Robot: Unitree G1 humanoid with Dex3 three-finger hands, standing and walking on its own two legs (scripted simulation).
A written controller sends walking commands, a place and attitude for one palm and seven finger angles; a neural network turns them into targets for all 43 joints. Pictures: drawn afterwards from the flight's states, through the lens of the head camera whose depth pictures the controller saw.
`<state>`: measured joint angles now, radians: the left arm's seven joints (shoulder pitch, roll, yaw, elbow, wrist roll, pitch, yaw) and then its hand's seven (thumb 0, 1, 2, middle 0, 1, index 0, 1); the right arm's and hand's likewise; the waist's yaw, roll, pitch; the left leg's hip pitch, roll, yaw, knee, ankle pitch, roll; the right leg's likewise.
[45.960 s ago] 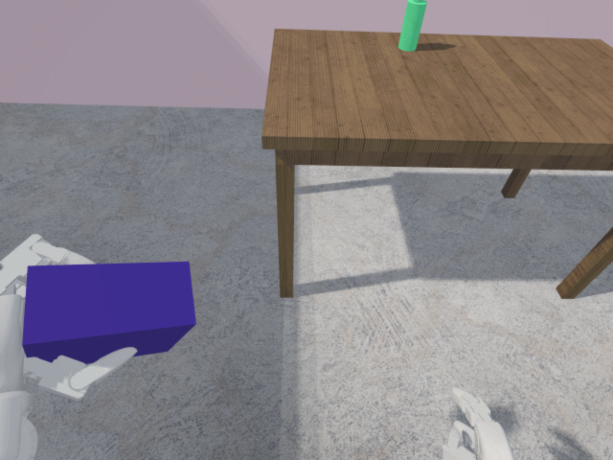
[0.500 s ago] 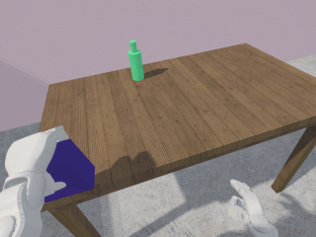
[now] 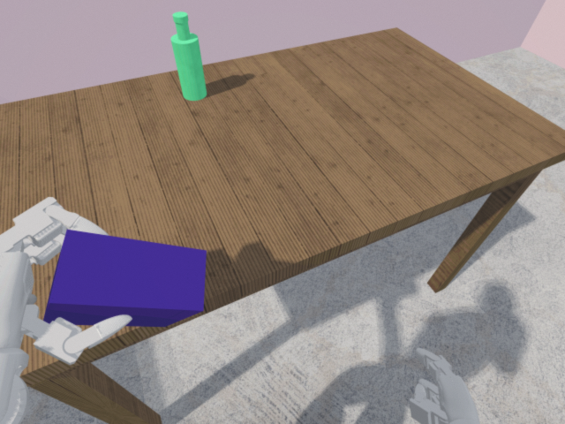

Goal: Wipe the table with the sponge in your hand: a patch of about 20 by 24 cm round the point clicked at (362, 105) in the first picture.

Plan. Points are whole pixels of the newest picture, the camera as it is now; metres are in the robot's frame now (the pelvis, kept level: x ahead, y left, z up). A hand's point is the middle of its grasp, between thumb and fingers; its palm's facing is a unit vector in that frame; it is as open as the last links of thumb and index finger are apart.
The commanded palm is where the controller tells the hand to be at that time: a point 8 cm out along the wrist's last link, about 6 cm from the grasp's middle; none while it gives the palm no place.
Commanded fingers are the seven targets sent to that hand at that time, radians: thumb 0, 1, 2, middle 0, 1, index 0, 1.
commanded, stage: step back with the hand held close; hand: left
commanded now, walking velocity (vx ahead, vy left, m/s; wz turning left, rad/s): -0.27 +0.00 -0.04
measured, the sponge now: (146, 288) +0.24 +0.17 +0.13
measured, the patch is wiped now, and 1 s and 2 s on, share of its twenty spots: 0.95 0.95 0.95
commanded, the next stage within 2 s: stop stepping back and stand still in 1.16 s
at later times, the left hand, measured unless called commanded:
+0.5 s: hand (4, 345) +0.15 +0.25 +0.18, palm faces +0.34 -0.82 -0.45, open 10.5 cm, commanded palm +0.10 +0.30 +0.20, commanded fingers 0.00 0.10 1.30 -1.20 -1.60 -1.20 -1.60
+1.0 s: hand out of the picture +0.06 +0.25 +0.18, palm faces +0.27 -0.85 -0.45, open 10.5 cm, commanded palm +0.00 +0.31 +0.20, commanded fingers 0.00 0.10 1.30 -1.20 -1.60 -1.20 -1.60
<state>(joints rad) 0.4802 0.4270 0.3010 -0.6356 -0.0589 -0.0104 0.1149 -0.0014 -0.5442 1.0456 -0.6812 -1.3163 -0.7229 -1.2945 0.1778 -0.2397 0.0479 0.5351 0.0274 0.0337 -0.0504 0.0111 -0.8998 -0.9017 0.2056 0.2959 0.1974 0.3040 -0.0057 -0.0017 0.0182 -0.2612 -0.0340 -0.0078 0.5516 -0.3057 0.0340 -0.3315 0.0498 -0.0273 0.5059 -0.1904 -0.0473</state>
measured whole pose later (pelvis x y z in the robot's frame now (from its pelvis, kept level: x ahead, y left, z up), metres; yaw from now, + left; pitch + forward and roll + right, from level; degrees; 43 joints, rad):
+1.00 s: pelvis -0.16 +0.03 -0.01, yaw -2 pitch +3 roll -2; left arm 0.54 0.49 0.41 -0.70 -0.06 -0.19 0.13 0.00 -0.56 1.06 -0.69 -1.32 -0.73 -1.30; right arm 0.18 -0.20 -0.03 0.56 0.02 0.01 -0.06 0.01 -0.90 -0.90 0.21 0.30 0.20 0.30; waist -0.05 -0.05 -0.01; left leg -0.45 -0.01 0.00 0.65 -0.27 0.04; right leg -0.47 0.03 0.03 0.63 -0.25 0.01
